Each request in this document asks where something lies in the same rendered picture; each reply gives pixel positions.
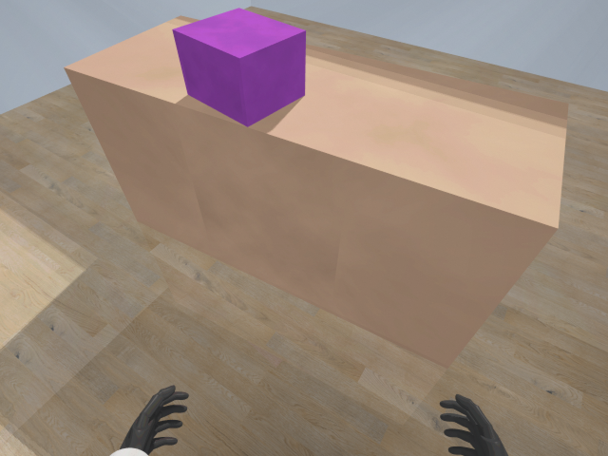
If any right robot hand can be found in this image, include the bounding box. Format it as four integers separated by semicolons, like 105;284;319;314
440;394;508;456

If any carton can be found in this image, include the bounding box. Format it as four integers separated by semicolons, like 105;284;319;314
172;8;306;127

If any left robot hand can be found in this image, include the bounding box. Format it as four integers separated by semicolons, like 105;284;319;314
119;385;189;455

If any pedestal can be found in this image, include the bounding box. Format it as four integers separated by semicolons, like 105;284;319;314
64;16;569;369

